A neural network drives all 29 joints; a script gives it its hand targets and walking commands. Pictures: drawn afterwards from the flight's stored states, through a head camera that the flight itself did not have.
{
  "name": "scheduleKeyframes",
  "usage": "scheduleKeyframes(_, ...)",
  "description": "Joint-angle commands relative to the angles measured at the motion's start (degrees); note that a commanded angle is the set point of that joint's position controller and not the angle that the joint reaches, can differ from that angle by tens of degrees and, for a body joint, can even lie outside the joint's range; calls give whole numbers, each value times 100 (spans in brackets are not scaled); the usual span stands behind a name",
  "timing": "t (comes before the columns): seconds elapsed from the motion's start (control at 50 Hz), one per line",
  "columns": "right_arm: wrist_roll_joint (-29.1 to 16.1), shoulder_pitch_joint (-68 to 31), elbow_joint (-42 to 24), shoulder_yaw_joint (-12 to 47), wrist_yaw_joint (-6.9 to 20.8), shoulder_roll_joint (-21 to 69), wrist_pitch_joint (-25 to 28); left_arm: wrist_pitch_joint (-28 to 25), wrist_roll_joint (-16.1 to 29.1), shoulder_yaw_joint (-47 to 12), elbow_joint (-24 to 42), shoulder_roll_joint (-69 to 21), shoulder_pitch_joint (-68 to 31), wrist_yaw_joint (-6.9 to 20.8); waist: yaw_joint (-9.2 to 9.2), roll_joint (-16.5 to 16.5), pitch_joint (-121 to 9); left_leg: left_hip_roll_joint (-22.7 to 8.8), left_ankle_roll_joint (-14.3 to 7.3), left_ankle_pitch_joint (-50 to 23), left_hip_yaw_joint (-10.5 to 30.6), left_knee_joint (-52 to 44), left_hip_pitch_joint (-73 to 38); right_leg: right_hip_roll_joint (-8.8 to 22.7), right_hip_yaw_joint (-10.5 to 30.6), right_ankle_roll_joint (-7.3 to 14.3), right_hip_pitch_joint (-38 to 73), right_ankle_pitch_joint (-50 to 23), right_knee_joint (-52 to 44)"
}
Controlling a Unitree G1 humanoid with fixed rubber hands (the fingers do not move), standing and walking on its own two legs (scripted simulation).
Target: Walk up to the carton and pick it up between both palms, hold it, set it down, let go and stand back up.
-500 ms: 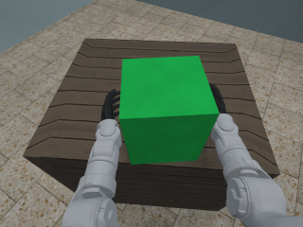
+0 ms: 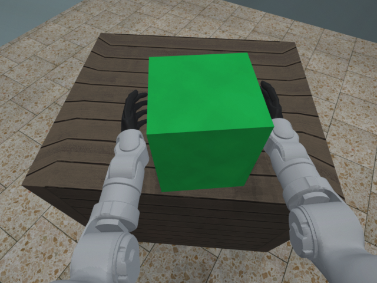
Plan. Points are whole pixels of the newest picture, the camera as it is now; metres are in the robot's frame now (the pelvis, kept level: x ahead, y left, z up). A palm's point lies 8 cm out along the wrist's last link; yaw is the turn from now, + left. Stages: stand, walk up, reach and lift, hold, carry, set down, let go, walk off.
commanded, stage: set down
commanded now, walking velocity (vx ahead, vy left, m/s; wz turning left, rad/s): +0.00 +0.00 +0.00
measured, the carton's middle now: (201, 127) +0.44 +0.03 +0.04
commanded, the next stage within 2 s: none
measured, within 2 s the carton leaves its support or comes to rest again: neither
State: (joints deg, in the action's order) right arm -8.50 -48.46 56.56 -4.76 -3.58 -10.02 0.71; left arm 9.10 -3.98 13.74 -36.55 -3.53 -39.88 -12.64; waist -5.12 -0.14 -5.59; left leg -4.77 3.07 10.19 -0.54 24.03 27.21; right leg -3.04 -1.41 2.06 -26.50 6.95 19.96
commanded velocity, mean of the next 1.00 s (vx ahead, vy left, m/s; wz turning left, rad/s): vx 0.00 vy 0.00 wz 0.00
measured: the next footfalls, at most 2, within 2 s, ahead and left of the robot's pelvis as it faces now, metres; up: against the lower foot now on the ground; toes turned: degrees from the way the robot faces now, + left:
none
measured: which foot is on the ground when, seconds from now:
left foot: down 0.00-1.00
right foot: down 0.00-1.00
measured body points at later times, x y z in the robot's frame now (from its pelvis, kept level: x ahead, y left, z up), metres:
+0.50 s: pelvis -0.01 +0.01 +0.00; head +0.02 +0.01 +0.44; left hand +0.39 +0.19 +0.09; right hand +0.44 -0.16 +0.10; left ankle +0.00 +0.15 -0.74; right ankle +0.02 -0.10 -0.74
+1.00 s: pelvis -0.03 +0.00 -0.01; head +0.00 +0.00 +0.44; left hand +0.37 +0.21 +0.08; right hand +0.42 -0.17 +0.07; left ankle +0.00 +0.15 -0.74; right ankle +0.02 -0.09 -0.74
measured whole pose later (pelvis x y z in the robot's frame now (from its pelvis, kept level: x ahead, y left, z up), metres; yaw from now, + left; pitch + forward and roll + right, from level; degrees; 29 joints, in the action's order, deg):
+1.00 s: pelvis -0.03 +0.00 -0.01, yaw +1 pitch +12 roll -1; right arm -15.1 -46.4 58.9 -3.7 2.3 -18.8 -3.8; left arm 13.2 11.2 3.1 -40.0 7.4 -38.7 -12.5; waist -5.7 1.2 -8.5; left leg -3.5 2.5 11.0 0.2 31.4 32.2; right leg -1.7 -2.0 1.8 -32.2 9.2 29.4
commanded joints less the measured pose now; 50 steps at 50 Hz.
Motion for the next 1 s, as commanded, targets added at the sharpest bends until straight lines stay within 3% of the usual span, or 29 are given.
scheduleKeyframes(0.0, 171, -2788, -1442, 2, 42, -81, 282, -266, -98, -415, 1362, -311, -2362, 258, 161, -387, -4318, 532, -105, -2133, -272, 108, -1222, 122, 184, -414, 3019, -2986, 455)
scheduleKeyframes(0.18, -40, -3001, -2239, -312, 101, -1392, 219, 119, 114, -101, 2324, 765, -2585, 211, 102, -94, -4918, 505, 43, -2859, -236, 328, -2175, -97, 69, -396, 2648, -2905, 359)
scheduleKeyframes(0.2, -84, -2955, -1597, -92, 131, -919, 148, 155, 191, -274, 1378, 347, -2349, 217, 194, -297, -4098, 476, -27, -2481, -203, 391, -1759, -84, 50, -386, 2265, -2351, 359)
scheduleKeyframes(0.24, -418, -3263, -2436, -195, 228, -1870, 208, 226, 504, -381, 2573, 992, -2792, 116, 96, 56, -5345, 399, 88, -3314, -177, 490, -2492, -208, -87, -351, 2214, -2608, 351)
scheduleKeyframes(0.26, -232, -2877, -1047, 36, 282, -892, 87, 213, 415, -464, 775, 267, -2161, 159, 206, -348, -3713, 355, -30, -2804, -77, 631, -1905, -147, -85, -379, 1365, -1584, 287)
scheduleKeyframes(0.3, -354, -3301, -2322, -228, 346, -1832, 19, 290, 498, -259, 2385, 1029, -2801, 117, 18, -155, -5197, 389, 56, -3140, -215, 538, -2547, -216, -72, -312, 1952, -2172, 265)
scheduleKeyframes(0.32, -239, -2985, -1210, 48, 369, -918, -100, 308, 520, -502, 1111, 257, -2446, 170, 170, -392, -3886, 366, -32, -2528, -96, 605, -1893, -116, -4, -334, 1452, -1671, 347)
scheduleKeyframes(0.44, -233, -3013, -293, 127, 560, -796, -260, 248, 585, -450, 195, 559, -2639, 180, -154, -455, -3130, 442, -210, -1041, -175, 336, -1137, 23, 137, -281, 1271, -278, 305)
scheduleKeyframes(0.46, -402, -3202, -1459, -110, 570, -1725, -143, 187, 660, -347, 1525, 1279, -2997, 110, -341, -54, -4429, 486, -107, -1537, -270, 317, -1591, 8, 250, -200, 1943, -1033, 344)
scheduleKeyframes(0.48, -255, -3186, -553, -69, 601, -933, -193, 108, 652, -485, 589, 743, -2955, 126, -41, -370, -3486, 440, -187, -1209, -173, 363, -1053, 6, 63, -220, 1449, -494, 424)
scheduleKeyframes(0.54, -119, -2831, 61, 0, 652, -936, -164, -190, 677, -513, -285, 832, -2786, 213, -104, -536, -2967, 462, -293, -546, -188, 321, -712, 162, 233, -203, 1472, -71, 452)
scheduleKeyframes(0.56, -72, -3279, -1115, -410, 628, -1838, -40, -214, 693, -482, 1081, 1295, -3237, 136, -204, -196, -4431, 486, -124, -1203, -222, 262, -1240, 81, 276, -192, 2015, -835, 517)
scheduleKeyframes(0.6, -12, -2730, 546, -102, 593, -1042, -90, -154, 691, -636, -771, 801, -2438, 224, 128, -394, -2943, 484, -165, -969, -179, 554, -687, 122, 214, -233, 1349, -629, 614)
scheduleKeyframes(0.62, -106, -3261, -1094, -549, 586, -1841, 118, -286, 707, -493, 1343, 1388, -3187, 188, -94, 147, -4566, 559, -65, -1701, -207, 461, -1455, 76, 178, -212, 2062, -1410, 654)
scheduleKeyframes(0.64, 114, -2897, 478, -301, 539, -665, 62, -345, 583, -435, -710, 688, -2815, 267, 115, -380, -2827, 509, -166, -1121, -121, 510, -774, 114, 160, -248, 1338, -682, 616)
scheduleKeyframes(0.66, -204, -3207, -1579, -548, 635, -1631, 376, -662, 846, -614, 2135, 989, -3127, 135, -173, 186, -4926, 504, -53, -2328, -60, 631, -1653, 34, 90, -153, 2175, -1788, 804)
scheduleKeyframes(0.68, 40, -2980, 224, -350, 587, -766, 259, -530, 645, -586, -821, 510, -2493, 210, 217, -578, -2967, 447, -149, -1391, -34, 606, -561, 119, 131, -191, 1276, -906, 668)
scheduleKeyframes(0.7, -186, -3652, -1860, -688, 760, -1619, 639, -1033, 900, -782, 2011, 718, -3300, -8, -229, 87, -5067, 422, -43, -2032, -6, 696, -1171, 46, 31, -178, 1884, -1326, 894)
scheduleKeyframes(0.72, -53, -2953, -198, -427, 618, -1604, 400, -632, 742, -564, -619, 1159, -2384, 59, 91, -403, -4052, 480, -32, -1382, -205, 649, -643, 114, 301, -181, 1656, -1319, 690)
scheduleKeyframes(0.78, -175, -3109, -206, -225, 436, -1599, 182, -384, 1011, -669, -204, 1366, -2729, 184, 45, -781, -3699, 517, -153, -1023, -167, 527, -476, 152, 355, -366, 1938, -882, 706)
scheduleKeyframes(0.8, -485, -3523, -1901, -323, 354, -2774, 248, -204, 1236, -617, 1655, 2234, -3231, 96, -93, -382, -5366, 541, -45, -1942, -223, 467, -1208, 58, 369, -353, 2663, -2012, 795)
scheduleKeyframes(0.82, -429, -3101, -524, -34, 297, -1654, 79, -104, 1128, -560, 79, 1683, -2683, 125, 128, -805, -3657, 504, -162, -1327, -171, 446, -561, 54, 268, -399, 1984, -1258, 767)
scheduleKeyframes(0.84, -424, -3326, -1197, -336, 352, -2106, 85, -112, 1189, -722, 1287, 1807, -3114, 124, 123, -347, -4408, 530, -112, -1611, -119, 494, -1153, -20, 158, -368, 2083, -1254, 768)
scheduleKeyframes(0.88, -358, -3144, -654, -289, 488, -1487, -28, -76, 1268, -942, 576, 1151, -2973, 151, 263, -394, -3632, 416, -149, -1108, 8, 613, -1182, -46, -19, -289, 974, -266, 645)
scheduleKeyframes(0.9, -686, -3377, -1815, -280, 577, -2629, 23, -20, 1523, -1093, 2299, 1890, -3550, 10, 72, 181, -5276, 409, 18, -1671, -85, 523, -1987, -106, 0, -199, 1504, -773, 646)
scheduleKeyframes(0.92, -682, -2979, -669, 19, 607, -1799, -135, 97, 1557, -1241, 901, 1251, -3012, 2, 293, -179, -4034, 372, -59, -1158, -65, 641, -1425, -73, -28, -151, 847, -118, 600)
scheduleKeyframes(0.94, -648, -3229, -767, 157, 693, -1745, -210, 103, 1495, -1179, 453, 1428, -3043, 39, 27, -312, -3612, 335, -144, -628, -8, 540, -1057, 54, 144, -180, 779, 443, 441)
scheduleKeyframes(0.96, -941, -3523, -1821, 26, 702, -2814, -281, 326, 1744, -1069, 1858, 2303, -3533, -77, -114, -187, -4868, 427, -37, -906, -158, 480, -1452, -2, 243, -174, 1339, 139, 396)
scheduleKeyframes(0.98, -895, -3121, -901, 107, 648, -2271, -454, 495, 1671, -1083, 744, 2027, -2986, -59, 5, -441, -3851, 382, -134, -359, -111, 477, -823, 149, 377, -210, 1060, 717, 464)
